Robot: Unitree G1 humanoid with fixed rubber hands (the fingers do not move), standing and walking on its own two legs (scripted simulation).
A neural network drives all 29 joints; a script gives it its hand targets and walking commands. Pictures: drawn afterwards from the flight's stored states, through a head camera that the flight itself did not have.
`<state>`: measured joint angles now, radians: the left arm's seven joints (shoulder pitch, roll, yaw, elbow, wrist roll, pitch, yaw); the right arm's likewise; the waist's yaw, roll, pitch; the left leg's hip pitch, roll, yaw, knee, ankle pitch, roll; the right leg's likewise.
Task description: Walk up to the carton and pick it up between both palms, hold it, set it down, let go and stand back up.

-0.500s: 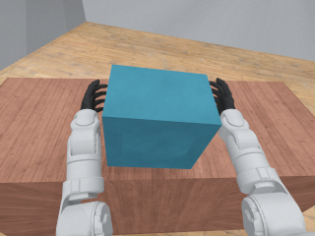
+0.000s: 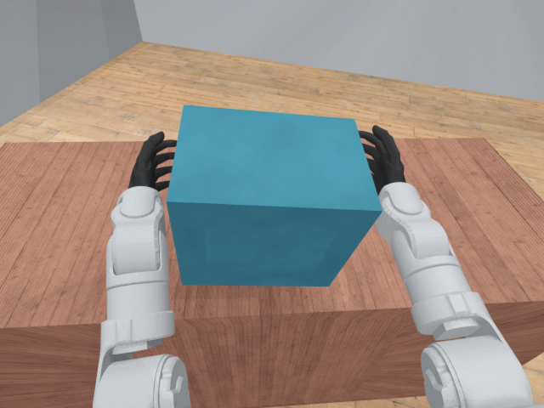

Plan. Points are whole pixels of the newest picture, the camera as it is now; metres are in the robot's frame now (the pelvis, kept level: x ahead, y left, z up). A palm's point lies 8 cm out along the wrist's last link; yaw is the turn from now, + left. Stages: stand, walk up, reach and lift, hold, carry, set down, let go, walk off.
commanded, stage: reach and lift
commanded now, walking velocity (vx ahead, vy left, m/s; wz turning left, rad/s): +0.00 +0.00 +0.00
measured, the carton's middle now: (264, 205) +0.38 +0.02 +0.11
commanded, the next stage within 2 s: hold in 0.40 s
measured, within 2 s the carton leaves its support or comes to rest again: neither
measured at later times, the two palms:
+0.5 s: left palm (145, 177) +0.36 +0.18 +0.19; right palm (394, 169) +0.36 -0.16 +0.19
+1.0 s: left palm (140, 173) +0.35 +0.19 +0.20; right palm (397, 164) +0.36 -0.16 +0.20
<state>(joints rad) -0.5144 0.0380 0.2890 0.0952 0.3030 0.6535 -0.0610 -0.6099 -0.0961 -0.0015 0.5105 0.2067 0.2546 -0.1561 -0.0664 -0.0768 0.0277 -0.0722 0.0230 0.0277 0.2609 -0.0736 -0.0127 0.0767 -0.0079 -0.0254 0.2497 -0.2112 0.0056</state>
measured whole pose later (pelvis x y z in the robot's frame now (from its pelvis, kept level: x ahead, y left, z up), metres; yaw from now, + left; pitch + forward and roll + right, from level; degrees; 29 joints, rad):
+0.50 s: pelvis +0.00 +0.00 +0.00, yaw +0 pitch -7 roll +0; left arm -0.53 0.05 0.31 0.04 0.31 0.70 -0.09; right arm -0.64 -0.10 0.02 0.46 0.23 0.31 -0.18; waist -0.09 -0.08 0.02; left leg -0.06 0.03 0.03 0.26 -0.08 -0.02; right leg 0.10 0.00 -0.03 0.24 -0.21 0.00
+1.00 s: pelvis -0.01 +0.00 +0.00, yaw +0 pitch -8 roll +0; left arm -0.60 0.05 0.35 0.10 0.35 0.78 -0.11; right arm -0.71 -0.09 -0.02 0.54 0.22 0.37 -0.17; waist -0.08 -0.08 0.00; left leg -0.05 0.03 0.03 0.26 -0.07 -0.02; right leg 0.09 0.00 -0.02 0.26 -0.21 0.00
